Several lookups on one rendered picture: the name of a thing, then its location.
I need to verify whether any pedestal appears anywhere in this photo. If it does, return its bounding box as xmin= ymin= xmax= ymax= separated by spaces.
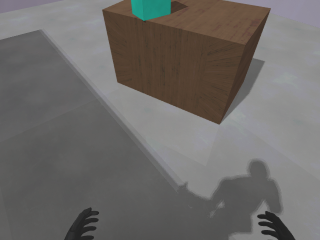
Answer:
xmin=102 ymin=0 xmax=271 ymax=125

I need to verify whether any left robot hand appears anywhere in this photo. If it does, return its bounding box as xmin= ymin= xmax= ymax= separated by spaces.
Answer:
xmin=64 ymin=207 xmax=99 ymax=240

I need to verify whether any right robot hand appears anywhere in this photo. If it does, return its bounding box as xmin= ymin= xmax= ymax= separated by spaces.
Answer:
xmin=257 ymin=211 xmax=295 ymax=240

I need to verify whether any carton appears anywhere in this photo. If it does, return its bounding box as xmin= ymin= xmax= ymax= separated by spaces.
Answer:
xmin=131 ymin=0 xmax=171 ymax=21

